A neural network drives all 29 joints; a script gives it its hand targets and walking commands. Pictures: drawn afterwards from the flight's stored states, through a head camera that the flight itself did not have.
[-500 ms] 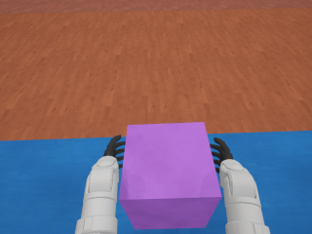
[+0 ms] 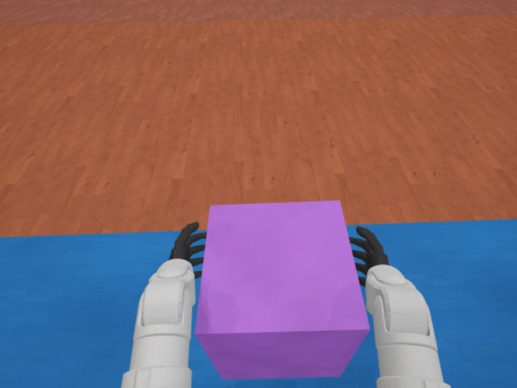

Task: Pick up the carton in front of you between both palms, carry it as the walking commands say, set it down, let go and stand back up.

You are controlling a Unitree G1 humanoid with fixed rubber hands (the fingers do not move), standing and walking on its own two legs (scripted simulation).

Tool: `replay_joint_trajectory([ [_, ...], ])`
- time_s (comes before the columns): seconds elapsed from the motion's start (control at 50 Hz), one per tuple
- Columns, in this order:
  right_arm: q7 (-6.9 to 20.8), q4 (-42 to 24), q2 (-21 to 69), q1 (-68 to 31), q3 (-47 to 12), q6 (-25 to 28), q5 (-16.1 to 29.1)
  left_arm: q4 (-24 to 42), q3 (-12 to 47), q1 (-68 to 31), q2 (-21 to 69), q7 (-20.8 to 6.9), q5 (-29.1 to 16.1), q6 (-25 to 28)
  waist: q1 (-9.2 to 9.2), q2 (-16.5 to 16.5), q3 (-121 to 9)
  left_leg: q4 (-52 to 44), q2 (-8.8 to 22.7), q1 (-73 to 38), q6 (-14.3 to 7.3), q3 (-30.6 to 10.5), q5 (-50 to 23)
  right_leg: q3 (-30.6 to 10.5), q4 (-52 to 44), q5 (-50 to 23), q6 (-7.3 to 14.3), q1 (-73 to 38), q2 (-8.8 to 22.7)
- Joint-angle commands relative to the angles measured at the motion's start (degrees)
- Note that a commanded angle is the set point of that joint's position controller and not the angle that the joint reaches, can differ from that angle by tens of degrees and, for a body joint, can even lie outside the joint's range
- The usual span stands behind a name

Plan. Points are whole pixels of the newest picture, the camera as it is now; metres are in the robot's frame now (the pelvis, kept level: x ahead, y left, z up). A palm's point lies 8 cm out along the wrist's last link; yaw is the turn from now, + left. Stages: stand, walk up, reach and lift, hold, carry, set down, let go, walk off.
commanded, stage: carry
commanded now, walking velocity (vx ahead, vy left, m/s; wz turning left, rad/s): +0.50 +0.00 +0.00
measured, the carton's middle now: (278, 294) +0.29 +0.00 -0.01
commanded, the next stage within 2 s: none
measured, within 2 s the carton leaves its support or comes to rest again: neither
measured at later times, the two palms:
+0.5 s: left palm (195, 184) +0.47 +0.16 +0.08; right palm (352, 189) +0.46 -0.14 +0.08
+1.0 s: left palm (236, 120) +0.77 +0.11 +0.06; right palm (347, 121) +0.78 -0.19 +0.05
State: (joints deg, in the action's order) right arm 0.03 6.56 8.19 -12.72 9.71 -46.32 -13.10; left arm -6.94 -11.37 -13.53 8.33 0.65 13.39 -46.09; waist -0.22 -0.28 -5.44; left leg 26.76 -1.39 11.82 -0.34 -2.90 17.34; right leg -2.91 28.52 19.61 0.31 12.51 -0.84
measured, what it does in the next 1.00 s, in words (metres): walks ahead: left foot, then right foot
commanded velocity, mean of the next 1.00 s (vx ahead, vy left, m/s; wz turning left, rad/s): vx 0.50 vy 0.00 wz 0.00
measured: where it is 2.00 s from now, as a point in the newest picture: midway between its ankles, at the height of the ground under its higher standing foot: (277, 224)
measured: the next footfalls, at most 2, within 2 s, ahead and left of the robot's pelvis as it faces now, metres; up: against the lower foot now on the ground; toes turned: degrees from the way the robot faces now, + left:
left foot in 0.40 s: +0.26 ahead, +0.09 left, +0.00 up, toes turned +11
right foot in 0.84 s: +0.59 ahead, -0.12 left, +0.00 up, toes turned -13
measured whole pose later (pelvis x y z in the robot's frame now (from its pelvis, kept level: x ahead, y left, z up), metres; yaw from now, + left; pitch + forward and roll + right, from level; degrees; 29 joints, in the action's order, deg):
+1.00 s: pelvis +0.51 -0.05 +0.00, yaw +2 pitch +5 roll +0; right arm -4.8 -19.4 7.4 -6.8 5.8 -67.7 -6.0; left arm 17.2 -5.8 -8.3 7.6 5.0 5.9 -66.4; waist -1.2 0.7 -0.9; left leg 65.9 4.8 25.7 -1.3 4.3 18.5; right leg 15.2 24.2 9.9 4.9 19.5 1.9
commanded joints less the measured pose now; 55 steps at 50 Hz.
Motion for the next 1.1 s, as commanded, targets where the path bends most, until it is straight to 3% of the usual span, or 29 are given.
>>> replay_joint_trajectory([
  [0.0,11.0,-7.8,49.5,-28.8,-37.0,-0.9,18.1,7.1,39.1,-28.6,50.9,-12.2,-19.1,-1.7,0.86,6.5,-11.5,-10.9,10.6,-2.2,-5.0,-11.0,18.1,3.2,3.0,6.7,0.7,6.1,1.6],
  [0.04,10.1,-11.2,47.8,-29.2,-38.5,-4.3,19.5,9.7,41.1,-29.8,49.6,-11.9,-21.5,-5.0,0.80,9.6,-7.9,-14.5,14.5,-0.9,-7.3,-15.9,23.4,7.3,2.2,6.9,0.0,9.7,0.2],
  [0.08,9.4,-13.8,46.6,-29.8,-40.1,-8.0,21.4,11.5,42.9,-29.6,49.2,-11.5,-24.1,-8.6,0.39,7.0,-6.6,-10.4,12.2,5.3,-5.9,-9.9,18.6,7.4,-4.8,3.2,0.5,1.6,1.1],
  [0.1,9.0,-15.4,45.9,-29.3,-41.1,-9.7,22.6,12.5,43.8,-28.8,49.2,-11.3,-25.2,-10.1,0.17,2.6,-7.7,-3.9,8.6,9.6,-3.8,-3.6,13.1,3.3,-8.5,3.0,1.5,-4.6,3.7],
  [0.12,8.8,-17.3,45.9,-29.3,-42.3,-11.5,24.1,13.2,44.0,-26.2,48.3,-10.9,-25.7,-11.6,-0.54,-7.5,-9.0,9.6,4.1,17.1,-1.3,4.1,8.0,-9.1,-13.4,7.4,4.6,-11.4,11.5],
  [0.14,8.9,-18.7,46.3,-28.8,-43.3,-13.1,25.7,13.6,43.6,-23.6,47.3,-10.3,-25.8,-13.0,-0.79,-15.7,-8.0,17.8,1.7,29.4,0.5,8.4,9.8,-22.4,-15.5,2.8,8.7,-18.5,19.7],
  [0.16,9.1,-20.3,47.0,-29.6,-44.3,-14.3,27.2,16.2,43.8,-23.3,47.2,-9.8,-25.9,-14.2,-1.25,-13.8,-5.9,18.7,3.0,35.6,0.0,8.0,14.8,-26.0,-15.2,-6.2,12.1,-21.5,22.6],
  [0.2,9.5,-23.0,49.0,-28.5,-45.6,-16.2,29.4,22.3,45.4,-24.2,47.6,-9.0,-27.1,-16.6,-1.93,-6.4,-7.8,17.7,4.6,36.0,-0.1,7.8,13.1,-20.0,-13.9,-18.6,12.2,-24.5,21.6],
  [0.3,8.4,-29.6,48.5,-20.6,-44.4,-19.7,28.6,29.5,46.5,-19.0,50.0,-9.6,-29.9,-20.7,-1.20,-10.1,-11.5,5.4,1.4,20.0,0.8,13.6,-0.9,-2.9,-14.0,-22.8,6.8,-18.4,14.6],
  [0.36,8.0,-31.1,48.1,-18.9,-43.8,-21.6,28.4,31.2,46.5,-18.3,48.0,-10.0,-30.7,-22.5,0.14,-5.8,-14.1,-4.3,-0.4,-8.2,-0.5,17.6,-9.0,6.1,-1.8,-24.7,3.8,-2.3,10.7],
  [0.38,7.9,-31.1,46.8,-18.7,-43.1,-22.2,28.3,32.0,46.2,-19.3,46.5,-10.1,-31.2,-23.3,1.01,-1.7,-17.3,-4.2,5.0,-20.1,-2.1,11.3,-4.2,8.5,7.2,-18.0,2.2,6.2,9.3],
  [0.4,7.7,-30.7,45.2,-18.8,-42.3,-22.8,27.6,33.8,46.3,-22.1,45.1,-10.2,-32.0,-24.4,2.03,12.3,-18.8,-12.4,21.5,-26.8,-7.6,-15.9,10.0,11.6,24.6,-2.0,-0.9,19.2,4.1],
  [0.42,7.4,-30.1,44.6,-20.4,-41.4,-23.2,27.4,34.2,46.4,-25.0,43.9,-10.1,-32.8,-25.3,1.95,15.0,-16.1,-16.6,28.3,-27.2,-13.7,-29.0,9.3,7.2,33.8,8.8,0.2,30.5,1.2],
  [0.44,7.3,-31.2,45.0,-22.7,-41.4,-23.8,28.1,33.9,46.4,-26.8,44.4,-10.2,-33.2,-25.8,1.79,10.0,-14.1,-15.3,28.3,-24.1,-14.8,-26.6,7.2,3.9,39.7,8.5,1.8,33.1,5.3],
  [0.46,7.2,-31.6,45.7,-24.4,-41.5,-24.3,28.7,33.0,45.7,-27.0,44.8,-10.2,-33.5,-26.1,1.65,5.6,-12.9,-15.0,26.3,-20.6,-13.9,-21.7,2.7,3.4,41.3,6.0,2.2,33.1,7.5],
  [0.48,7.2,-31.6,46.2,-25.9,-41.9,-24.7,29.1,31.8,45.3,-26.8,45.7,-10.0,-33.2,-26.2,1.37,1.8,-12.3,-16.3,24.7,-17.6,-11.8,-16.8,2.3,3.2,39.1,2.1,2.1,31.9,9.0],
  [0.5,7.4,-31.4,46.8,-26.8,-42.2,-25.0,29.5,30.5,45.0,-26.3,46.5,-9.8,-32.7,-26.3,1.11,1.3,-11.7,-17.6,23.0,-14.4,-9.8,-11.7,0.7,3.4,35.0,-1.2,1.7,29.6,9.8],
  [0.54,7.9,-30.2,47.5,-26.6,-42.7,-25.6,30.6,28.0,44.4,-24.2,47.6,-9.3,-31.1,-26.4,1.13,4.1,-11.1,-18.8,20.0,-12.9,-8.2,-3.9,-5.2,6.2,27.8,-4.8,0.5,27.0,8.3],
  [0.62,9.5,-27.7,48.5,-25.4,-42.9,-25.6,31.2,24.3,43.7,-20.9,49.9,-8.6,-27.9,-25.6,1.10,6.3,-8.9,-18.2,16.6,-15.1,-7.1,4.4,-16.0,10.6,13.6,-10.7,-0.7,26.5,6.2],
  [0.74,10.4,-27.3,50.7,-22.6,-43.0,-23.7,29.8,26.4,45.3,-20.9,52.7,-9.0,-27.9,-23.9,1.63,9.8,-4.9,-15.2,15.4,-15.7,-5.6,10.4,-27.0,15.5,1.6,-17.2,1.1,19.2,3.8],
  [0.8,10.3,-28.9,50.5,-22.1,-43.8,-23.1,29.6,26.9,45.5,-19.3,52.5,-9.5,-28.6,-23.3,0.02,8.3,-9.7,0.5,12.8,-13.7,-2.8,16.5,-40.0,20.8,-3.6,-14.3,2.3,1.3,-1.1],
  [0.82,10.2,-29.0,49.9,-21.3,-44.1,-23.0,29.4,26.6,45.4,-18.4,52.2,-9.8,-28.6,-23.1,-0.61,5.8,-13.9,10.8,11.1,-6.4,-1.2,16.7,-34.2,18.3,-2.8,-11.1,2.3,-11.8,1.0],
  [0.84,10.2,-29.3,49.8,-20.9,-44.5,-23.0,29.4,26.0,45.1,-17.4,51.4,-10.1,-28.1,-22.9,-1.22,-4.6,-18.6,26.9,7.9,6.6,1.0,15.5,-17.9,-4.4,-8.6,3.4,6.1,-23.1,15.8],
  [0.86,10.2,-31.0,49.9,-21.9,-44.8,-22.9,29.4,24.8,45.3,-17.3,52.5,-10.4,-28.3,-22.2,-1.21,-17.9,-20.4,41.0,0.6,23.3,2.4,11.5,8.4,-26.9,-15.3,1.5,13.1,-32.7,27.3],
  [0.88,10.2,-30.5,51.0,-22.4,-45.4,-22.4,29.6,25.8,45.7,-17.2,53.7,-10.6,-29.4,-21.8,-1.11,-13.9,-19.3,47.8,3.8,26.8,0.1,4.4,8.6,-24.4,-15.5,-6.6,13.1,-29.9,26.1],
  [0.92,10.2,-31.5,53.5,-23.2,-46.1,-21.1,30.2,28.2,46.6,-18.8,56.4,-10.7,-30.3,-20.7,-0.94,-3.6,-18.1,46.7,8.3,26.8,-1.8,3.1,3.0,-12.7,-13.3,-19.5,10.3,-23.5,22.9],
  [0.94,10.1,-31.5,54.4,-22.3,-46.1,-20.4,30.2,29.4,47.2,-19.3,57.1,-10.7,-30.6,-20.3,-0.73,-2.0,-17.3,42.7,9.5,24.9,-1.9,2.9,0.3,-8.3,-14.1,-21.9,8.7,-19.9,21.7],
  [0.98,9.7,-31.2,55.2,-19.6,-46.3,-19.4,29.3,30.5,47.9,-18.3,57.1,-10.8,-31.3,-19.8,-0.62,-4.3,-17.5,37.1,8.9,22.7,-1.5,4.7,-2.5,-2.5,-15.6,-21.3,7.3,-17.9,19.8],
  [1.08,8.4,-31.6,53.6,-15.2,-46.4,-18.6,27.1,31.8,48.2,-14.9,53.3,-11.8,-31.6,-19.8,-0.49,-6.4,-12.1,21.6,7.6,26.9,0.5,9.8,-7.8,5.3,-17.7,-24.1,7.9,-19.0,16.6],
])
